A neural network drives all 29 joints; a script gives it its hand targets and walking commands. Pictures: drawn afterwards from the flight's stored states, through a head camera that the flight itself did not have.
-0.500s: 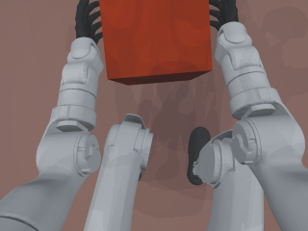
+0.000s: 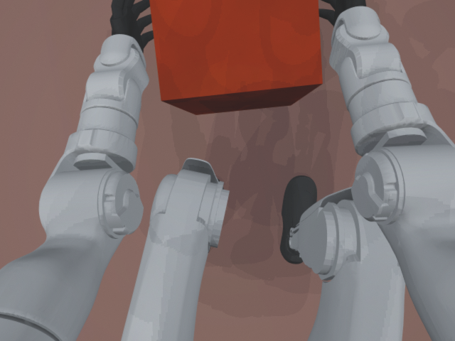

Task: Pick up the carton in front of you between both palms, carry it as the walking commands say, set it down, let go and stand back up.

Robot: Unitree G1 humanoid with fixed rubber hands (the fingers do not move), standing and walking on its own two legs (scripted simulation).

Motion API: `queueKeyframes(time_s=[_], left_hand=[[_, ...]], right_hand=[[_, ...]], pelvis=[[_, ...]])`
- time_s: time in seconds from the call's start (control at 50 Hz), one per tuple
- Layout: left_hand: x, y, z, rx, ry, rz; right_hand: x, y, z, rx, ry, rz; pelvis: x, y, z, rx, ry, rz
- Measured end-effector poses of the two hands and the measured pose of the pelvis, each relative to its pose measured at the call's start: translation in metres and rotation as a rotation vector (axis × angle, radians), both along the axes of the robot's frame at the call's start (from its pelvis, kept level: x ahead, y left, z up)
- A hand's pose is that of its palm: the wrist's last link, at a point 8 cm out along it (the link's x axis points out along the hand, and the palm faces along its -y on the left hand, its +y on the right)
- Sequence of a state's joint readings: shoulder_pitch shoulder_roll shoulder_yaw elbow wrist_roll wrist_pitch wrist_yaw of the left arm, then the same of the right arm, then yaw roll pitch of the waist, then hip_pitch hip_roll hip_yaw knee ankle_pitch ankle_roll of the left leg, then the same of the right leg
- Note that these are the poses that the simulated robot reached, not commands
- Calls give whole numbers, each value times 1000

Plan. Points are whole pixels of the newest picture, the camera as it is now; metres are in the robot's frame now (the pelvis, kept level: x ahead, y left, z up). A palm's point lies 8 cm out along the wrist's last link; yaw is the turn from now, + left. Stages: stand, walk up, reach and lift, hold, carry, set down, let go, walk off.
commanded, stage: set down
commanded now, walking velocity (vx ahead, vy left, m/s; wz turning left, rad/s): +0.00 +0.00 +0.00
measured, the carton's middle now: (236, 44) +0.52 +0.06 -0.23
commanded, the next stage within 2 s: let go in 1.70 s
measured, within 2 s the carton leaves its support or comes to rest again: neither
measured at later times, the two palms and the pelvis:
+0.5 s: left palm (125, 52) +0.48 +0.23 -0.17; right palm (357, 23) +0.55 -0.12 -0.18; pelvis +0.01 +0.00 +0.00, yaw +0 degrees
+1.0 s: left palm (63, 15) +0.49 +0.25 -0.05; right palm out of the picture +0.56 -0.13 -0.06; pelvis +0.03 +0.01 +0.06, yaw -1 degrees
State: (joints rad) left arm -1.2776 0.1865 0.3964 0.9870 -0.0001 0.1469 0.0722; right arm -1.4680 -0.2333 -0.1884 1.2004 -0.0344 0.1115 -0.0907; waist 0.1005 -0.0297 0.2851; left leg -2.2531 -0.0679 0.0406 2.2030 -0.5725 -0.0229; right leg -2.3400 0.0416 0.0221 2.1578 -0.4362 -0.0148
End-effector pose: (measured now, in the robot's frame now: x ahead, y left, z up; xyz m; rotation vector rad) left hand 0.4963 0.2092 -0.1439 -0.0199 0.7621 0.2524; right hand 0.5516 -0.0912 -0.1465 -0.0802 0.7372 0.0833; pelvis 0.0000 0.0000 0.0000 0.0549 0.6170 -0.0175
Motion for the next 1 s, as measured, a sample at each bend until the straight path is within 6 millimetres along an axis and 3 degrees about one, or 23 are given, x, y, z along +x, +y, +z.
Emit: queueKeyframes(time_s=[0.42,0.56,0.64,0.72,0.82,1.0], left_hand=[[-1,7,-7,-4,0,-46],[-23,29,-34,35,61,34],[-20,35,-35,41,30,32],[-6,33,-22,29,-35,19],[3,32,14,20,-102,15],[-5,36,90,25,-103,38]], right_hand=[[2,-2,-14,10,-9,42],[-2,-46,-33,-80,8,-55],[-4,-55,-34,-79,3,-54],[1,-48,-25,-53,-25,-48],[11,-37,14,-41,-105,-35],[6,-35,86,-55,-77,-50]], pelvis=[[6,-2,-2,-3,-5,3],[8,2,2,-14,-12,1],[11,4,2,-20,-4,-1],[12,7,3,-23,10,1],[16,11,12,-33,18,9],[26,12,63,-34,98,13]])
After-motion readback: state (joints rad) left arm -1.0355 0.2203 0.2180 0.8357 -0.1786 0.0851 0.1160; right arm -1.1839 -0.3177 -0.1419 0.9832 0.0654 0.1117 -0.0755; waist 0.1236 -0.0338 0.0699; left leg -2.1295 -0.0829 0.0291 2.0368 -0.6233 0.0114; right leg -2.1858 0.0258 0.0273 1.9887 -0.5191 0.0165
